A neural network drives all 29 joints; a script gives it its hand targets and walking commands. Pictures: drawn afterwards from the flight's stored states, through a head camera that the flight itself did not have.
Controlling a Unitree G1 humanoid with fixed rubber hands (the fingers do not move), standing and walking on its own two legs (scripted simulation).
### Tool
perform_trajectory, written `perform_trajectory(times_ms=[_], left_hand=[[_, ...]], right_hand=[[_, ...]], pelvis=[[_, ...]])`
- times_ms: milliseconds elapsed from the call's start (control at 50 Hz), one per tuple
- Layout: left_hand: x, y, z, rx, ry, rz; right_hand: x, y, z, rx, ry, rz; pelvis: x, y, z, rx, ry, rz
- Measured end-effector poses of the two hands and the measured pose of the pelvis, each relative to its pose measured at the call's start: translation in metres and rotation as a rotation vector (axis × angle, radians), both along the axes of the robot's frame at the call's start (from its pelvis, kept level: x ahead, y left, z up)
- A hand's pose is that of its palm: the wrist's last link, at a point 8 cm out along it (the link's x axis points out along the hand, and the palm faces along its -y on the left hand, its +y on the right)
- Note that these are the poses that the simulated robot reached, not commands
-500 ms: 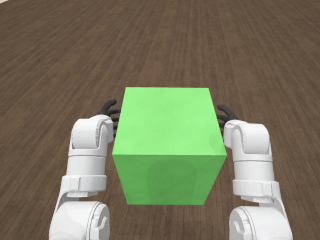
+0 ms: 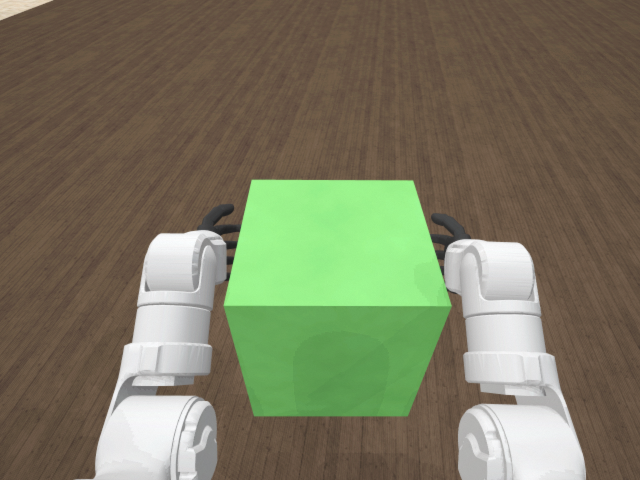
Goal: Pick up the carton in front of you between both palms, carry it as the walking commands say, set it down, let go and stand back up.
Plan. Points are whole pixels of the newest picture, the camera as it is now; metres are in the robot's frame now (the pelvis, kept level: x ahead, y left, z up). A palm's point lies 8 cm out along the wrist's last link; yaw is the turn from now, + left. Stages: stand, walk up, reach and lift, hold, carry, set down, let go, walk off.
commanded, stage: carry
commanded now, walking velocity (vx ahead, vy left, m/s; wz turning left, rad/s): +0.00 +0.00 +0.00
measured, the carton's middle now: (331, 301) +0.34 +0.00 +0.06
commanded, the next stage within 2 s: none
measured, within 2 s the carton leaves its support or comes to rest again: neither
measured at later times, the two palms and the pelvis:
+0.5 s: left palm (200, 268) +0.33 +0.16 +0.14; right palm (458, 278) +0.33 -0.14 +0.13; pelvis -0.02 +0.01 +0.00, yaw +0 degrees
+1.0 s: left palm (194, 276) +0.32 +0.16 +0.14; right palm (457, 286) +0.31 -0.14 +0.13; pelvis -0.04 +0.01 +0.00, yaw +0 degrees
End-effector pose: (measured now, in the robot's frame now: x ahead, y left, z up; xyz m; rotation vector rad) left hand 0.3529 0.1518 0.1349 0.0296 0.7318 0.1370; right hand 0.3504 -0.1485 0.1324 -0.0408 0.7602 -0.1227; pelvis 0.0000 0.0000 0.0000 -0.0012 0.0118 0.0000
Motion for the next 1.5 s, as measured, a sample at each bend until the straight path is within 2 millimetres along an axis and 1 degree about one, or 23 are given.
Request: perform_trajectory(times_ms=[300, 580, 1060, 1140, 1180, 1240, 1320, 1360, 1400, 1460, 1500], left_hand=[[-0.015, 0.002, 0.0, 0.0, 0.003, -0.002], [-0.026, 0.005, 0.001, 0.0, 0.004, -0.004], [-0.036, 0.009, 0.0, -0.001, 0.005, -0.005], [-0.036, 0.01, 0.003, 0.001, -0.004, -0.007], [-0.033, 0.009, 0.009, 0.004, -0.02, -0.009], [-0.023, 0.004, 0.023, 0.011, -0.053, -0.014], [-0.001, -0.006, 0.047, 0.013, -0.089, -0.015], [0.012, -0.013, 0.055, 0.01, -0.1, -0.012], [0.023, -0.019, 0.056, 0.01, -0.092, -0.01], [0.038, -0.023, 0.05, 0.006, -0.051, -0.01], [0.048, -0.023, 0.047, 0.009, -0.033, -0.009]], right_hand=[[-0.016, 0.002, 0.0, 0.001, 0.002, -0.003], [-0.027, 0.005, 0.001, -0.001, 0.003, -0.003], [-0.037, 0.009, 0.001, -0.004, 0.004, -0.002], [-0.037, 0.009, 0.004, -0.006, -0.005, -0.001], [-0.034, 0.009, 0.009, -0.006, -0.022, 0.001], [-0.026, 0.005, 0.02, -0.003, -0.055, -0.001], [-0.006, -0.006, 0.04, -0.001, -0.091, -0.005], [0.007, -0.013, 0.048, 0.001, -0.102, -0.005], [0.019, -0.019, 0.051, 0.007, -0.094, -0.009], [0.038, -0.023, 0.051, 0.012, -0.053, -0.017], [0.053, -0.023, 0.051, 0.02, -0.035, -0.02]], pelvis=[[-0.016, 0.002, 0.0, 0.0, -0.004, -0.003], [-0.026, 0.006, 0.0, 0.0, -0.006, -0.005], [-0.036, 0.01, 0.0, -0.001, -0.004, -0.005], [-0.035, 0.01, 0.0, 0.003, -0.004, -0.006], [-0.032, 0.009, -0.001, 0.007, -0.001, -0.007], [-0.026, 0.007, -0.001, 0.007, 0.015, -0.007], [-0.011, -0.001, 0.001, 0.001, 0.037, -0.015], [-0.002, -0.008, -0.002, -0.001, 0.04, -0.021], [0.008, -0.013, -0.004, -0.013, 0.043, -0.025], [0.023, -0.018, 0.0, 0.0, 0.056, -0.032], [0.034, -0.017, 0.002, 0.003, 0.061, -0.036]])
